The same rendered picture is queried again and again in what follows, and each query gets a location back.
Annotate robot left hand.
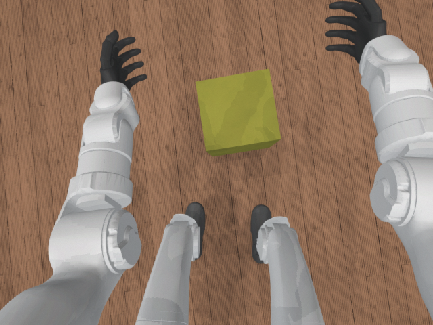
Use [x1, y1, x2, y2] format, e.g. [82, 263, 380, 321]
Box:
[100, 30, 147, 91]

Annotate robot right hand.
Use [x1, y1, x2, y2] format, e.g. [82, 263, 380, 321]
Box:
[325, 0, 387, 64]

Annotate carton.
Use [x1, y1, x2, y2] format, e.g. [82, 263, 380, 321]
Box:
[196, 69, 281, 156]

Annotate right robot forearm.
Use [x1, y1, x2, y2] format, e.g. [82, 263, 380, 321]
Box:
[359, 35, 433, 164]

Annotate right robot thigh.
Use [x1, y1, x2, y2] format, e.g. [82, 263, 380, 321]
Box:
[259, 223, 325, 325]

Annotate robot left upper arm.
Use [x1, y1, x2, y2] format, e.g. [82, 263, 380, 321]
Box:
[0, 207, 141, 325]

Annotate left robot forearm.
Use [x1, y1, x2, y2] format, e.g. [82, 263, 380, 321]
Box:
[49, 81, 139, 266]

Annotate right robot shin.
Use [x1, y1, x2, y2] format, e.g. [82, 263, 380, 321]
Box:
[256, 217, 298, 254]

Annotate robot right upper arm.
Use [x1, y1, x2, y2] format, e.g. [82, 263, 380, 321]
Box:
[370, 156, 433, 320]

